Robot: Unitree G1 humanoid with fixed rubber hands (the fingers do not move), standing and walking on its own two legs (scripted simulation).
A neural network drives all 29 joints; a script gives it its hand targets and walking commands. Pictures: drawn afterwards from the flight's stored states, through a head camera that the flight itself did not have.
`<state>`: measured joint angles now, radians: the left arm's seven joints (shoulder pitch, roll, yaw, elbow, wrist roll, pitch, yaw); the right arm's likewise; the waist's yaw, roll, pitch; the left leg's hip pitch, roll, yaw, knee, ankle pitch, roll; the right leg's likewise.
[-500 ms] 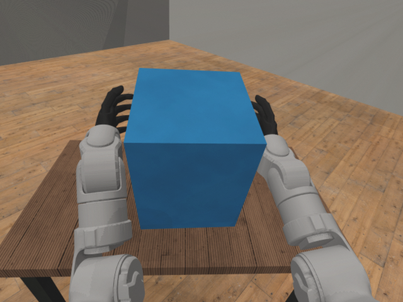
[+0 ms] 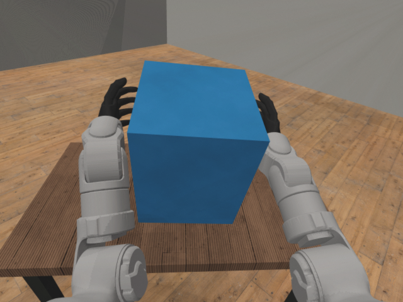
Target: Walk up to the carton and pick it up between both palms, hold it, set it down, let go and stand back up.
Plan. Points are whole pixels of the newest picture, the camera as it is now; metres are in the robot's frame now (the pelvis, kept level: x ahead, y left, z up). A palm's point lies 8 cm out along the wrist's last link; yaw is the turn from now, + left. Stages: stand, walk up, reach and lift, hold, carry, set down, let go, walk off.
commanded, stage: hold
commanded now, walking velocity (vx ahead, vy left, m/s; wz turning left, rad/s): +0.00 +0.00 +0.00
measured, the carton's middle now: (191, 146) +0.38 +0.01 +0.19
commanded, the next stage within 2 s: none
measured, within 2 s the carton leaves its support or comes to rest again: neither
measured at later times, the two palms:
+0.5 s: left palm (111, 124) +0.36 +0.15 +0.25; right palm (264, 137) +0.36 -0.14 +0.22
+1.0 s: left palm (110, 123) +0.37 +0.16 +0.25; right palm (262, 134) +0.37 -0.13 +0.22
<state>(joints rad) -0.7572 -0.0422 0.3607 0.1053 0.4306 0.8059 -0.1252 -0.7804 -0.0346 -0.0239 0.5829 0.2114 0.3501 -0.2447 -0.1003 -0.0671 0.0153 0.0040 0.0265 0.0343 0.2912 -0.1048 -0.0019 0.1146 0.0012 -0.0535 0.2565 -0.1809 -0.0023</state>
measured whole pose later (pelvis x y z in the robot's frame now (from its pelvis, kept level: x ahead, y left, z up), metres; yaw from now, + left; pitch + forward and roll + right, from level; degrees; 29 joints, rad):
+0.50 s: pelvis +0.00 +0.00 +0.00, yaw +0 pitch -11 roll -1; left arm -0.73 -0.04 0.33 0.09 0.43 0.80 -0.11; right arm -0.76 -0.04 -0.02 0.59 0.22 0.32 -0.24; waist -0.11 -0.08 0.03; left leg 0.00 0.02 0.03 0.31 -0.12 0.00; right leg 0.13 0.00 -0.06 0.25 -0.18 0.00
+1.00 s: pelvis +0.00 +0.00 +0.00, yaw +0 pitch -10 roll +0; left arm -0.77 -0.05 0.37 0.13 0.45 0.81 -0.12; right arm -0.80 -0.03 -0.03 0.64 0.20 0.33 -0.22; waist -0.08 -0.07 0.02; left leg 0.00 0.03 0.04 0.28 -0.10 0.00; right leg 0.10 0.00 -0.05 0.26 -0.19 -0.01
